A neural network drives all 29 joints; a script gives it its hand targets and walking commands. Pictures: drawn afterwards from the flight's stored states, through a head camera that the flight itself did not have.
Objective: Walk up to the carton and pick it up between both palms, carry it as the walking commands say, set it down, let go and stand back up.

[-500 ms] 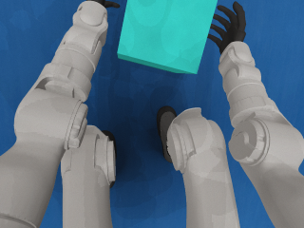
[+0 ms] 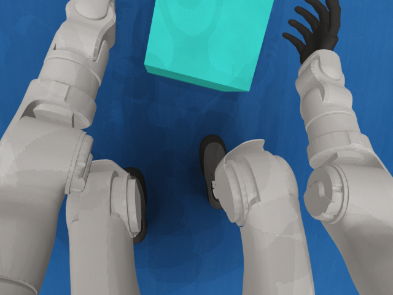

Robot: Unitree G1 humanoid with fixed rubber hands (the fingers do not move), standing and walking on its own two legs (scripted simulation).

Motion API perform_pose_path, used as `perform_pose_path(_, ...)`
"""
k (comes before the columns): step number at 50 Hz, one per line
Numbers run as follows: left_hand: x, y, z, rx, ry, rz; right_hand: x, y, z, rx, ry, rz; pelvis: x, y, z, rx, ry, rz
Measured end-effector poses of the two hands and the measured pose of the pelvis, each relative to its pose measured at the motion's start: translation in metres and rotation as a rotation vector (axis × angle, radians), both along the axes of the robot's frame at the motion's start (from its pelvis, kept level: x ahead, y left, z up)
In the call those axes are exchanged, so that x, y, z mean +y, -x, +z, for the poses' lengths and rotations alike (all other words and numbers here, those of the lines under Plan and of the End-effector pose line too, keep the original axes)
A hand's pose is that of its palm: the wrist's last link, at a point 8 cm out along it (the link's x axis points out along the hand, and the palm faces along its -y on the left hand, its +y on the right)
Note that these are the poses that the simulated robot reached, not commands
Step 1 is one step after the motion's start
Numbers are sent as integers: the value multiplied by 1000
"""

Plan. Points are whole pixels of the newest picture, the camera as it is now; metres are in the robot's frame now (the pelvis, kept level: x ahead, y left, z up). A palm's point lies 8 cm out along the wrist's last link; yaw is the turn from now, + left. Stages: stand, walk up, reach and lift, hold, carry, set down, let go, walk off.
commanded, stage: set down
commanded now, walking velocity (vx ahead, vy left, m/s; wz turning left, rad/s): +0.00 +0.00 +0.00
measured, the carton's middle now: (204, 21) +0.54 -0.10 -0.28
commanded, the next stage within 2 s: let go in 1.22 s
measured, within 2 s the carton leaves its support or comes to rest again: neither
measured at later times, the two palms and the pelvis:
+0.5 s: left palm out of the picture +0.58 +0.07 -0.03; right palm out of the picture +0.45 -0.27 -0.03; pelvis +0.01 +0.00 +0.09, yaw +0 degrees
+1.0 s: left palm out of the picture +0.58 +0.08 +0.11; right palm out of the picture +0.45 -0.27 +0.12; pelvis +0.03 -0.01 +0.21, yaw +1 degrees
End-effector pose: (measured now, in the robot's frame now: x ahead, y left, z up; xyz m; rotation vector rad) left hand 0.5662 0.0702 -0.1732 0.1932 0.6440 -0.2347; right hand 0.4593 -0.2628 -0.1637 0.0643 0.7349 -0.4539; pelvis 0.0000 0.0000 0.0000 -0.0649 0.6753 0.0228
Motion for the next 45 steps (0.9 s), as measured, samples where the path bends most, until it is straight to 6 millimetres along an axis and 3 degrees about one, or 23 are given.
perform_pose_path(9, 1, -8, 52, -6, -30, 21, 2, 6, 38, -25, -12, -21, 1, -2, 25, 41, -16, -11)
perform_pose_path(19, 2, -12, 112, -6, -25, 33, -12, 8, 101, -46, 7, -26, -2, -7, 68, 99, -26, -20)
perform_pose_path(45, 12, -16, 260, -23, -18, 22, -13, 4, 259, -87, 19, -11, -7, -27, 188, 163, -28, -17)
